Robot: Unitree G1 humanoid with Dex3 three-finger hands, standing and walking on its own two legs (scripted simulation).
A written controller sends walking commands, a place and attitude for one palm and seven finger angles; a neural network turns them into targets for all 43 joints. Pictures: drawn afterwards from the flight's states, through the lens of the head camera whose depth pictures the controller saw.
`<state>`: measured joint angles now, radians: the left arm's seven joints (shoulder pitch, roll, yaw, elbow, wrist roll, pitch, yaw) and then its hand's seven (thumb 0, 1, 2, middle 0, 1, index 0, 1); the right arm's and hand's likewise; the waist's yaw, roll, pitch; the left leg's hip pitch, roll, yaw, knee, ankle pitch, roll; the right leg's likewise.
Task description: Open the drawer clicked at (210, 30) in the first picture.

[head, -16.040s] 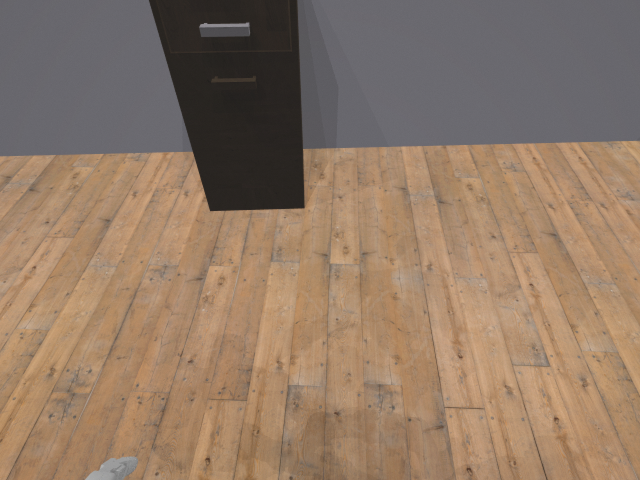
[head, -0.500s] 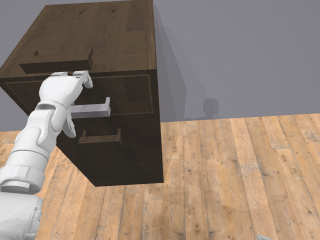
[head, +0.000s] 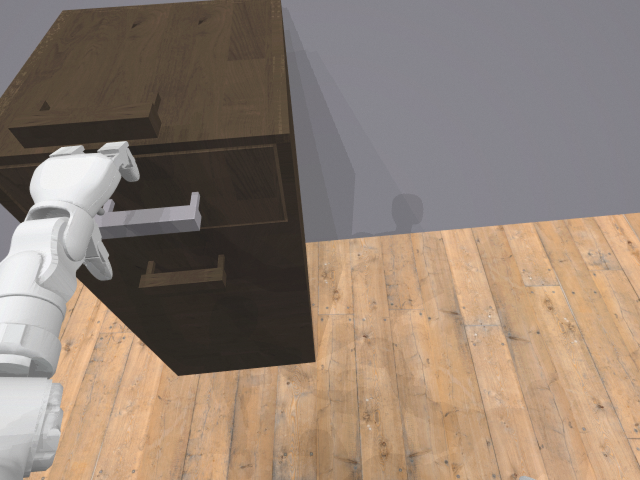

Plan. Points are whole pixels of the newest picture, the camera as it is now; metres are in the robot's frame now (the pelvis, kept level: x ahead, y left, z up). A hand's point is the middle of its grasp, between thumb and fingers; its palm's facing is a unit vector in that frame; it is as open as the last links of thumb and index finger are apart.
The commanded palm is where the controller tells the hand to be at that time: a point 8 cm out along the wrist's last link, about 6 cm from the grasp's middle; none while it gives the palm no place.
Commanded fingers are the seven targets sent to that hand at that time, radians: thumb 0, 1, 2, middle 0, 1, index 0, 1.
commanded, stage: move the hooked fingers above the handle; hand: left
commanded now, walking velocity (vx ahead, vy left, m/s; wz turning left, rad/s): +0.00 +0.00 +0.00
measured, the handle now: (150, 211) +0.47 +0.28 +0.04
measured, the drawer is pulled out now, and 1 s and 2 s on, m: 0.00 0.00 0.00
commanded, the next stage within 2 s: lower the fingers behind the handle in 0.42 s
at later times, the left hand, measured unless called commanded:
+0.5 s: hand (113, 207) +0.43 +0.29 +0.10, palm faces +0.00 -0.02 -1.00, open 13.6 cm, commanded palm +0.41 +0.29 +0.16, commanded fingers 0.00 -0.50 0.30 -0.30 -1.20 -0.30 -1.20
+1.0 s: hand (116, 208) +0.43 +0.28 +0.10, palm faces +0.00 -0.01 -1.00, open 13.7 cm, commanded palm +0.41 +0.29 +0.13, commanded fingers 0.00 -0.50 0.30 -0.30 -1.20 -0.30 -1.20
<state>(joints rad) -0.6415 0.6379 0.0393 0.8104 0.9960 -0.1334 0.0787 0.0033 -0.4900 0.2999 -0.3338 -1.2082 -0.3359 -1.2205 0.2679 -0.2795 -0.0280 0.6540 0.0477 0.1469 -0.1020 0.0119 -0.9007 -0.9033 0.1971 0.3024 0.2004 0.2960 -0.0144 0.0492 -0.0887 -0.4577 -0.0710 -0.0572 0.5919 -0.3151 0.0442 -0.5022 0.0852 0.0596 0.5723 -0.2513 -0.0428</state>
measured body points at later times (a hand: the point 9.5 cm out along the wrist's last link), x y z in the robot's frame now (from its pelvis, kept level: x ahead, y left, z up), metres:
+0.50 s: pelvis +0.02 +0.02 +0.00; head +0.06 +0.00 +0.45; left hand +0.42 +0.28 +0.16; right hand +0.14 -0.22 -0.13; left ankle -0.02 +0.09 -0.73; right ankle +0.01 -0.09 -0.73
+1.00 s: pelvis +0.00 +0.01 +0.00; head +0.05 -0.01 +0.44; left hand +0.42 +0.28 +0.15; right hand +0.11 -0.25 -0.13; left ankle -0.02 +0.09 -0.73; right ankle +0.01 -0.09 -0.73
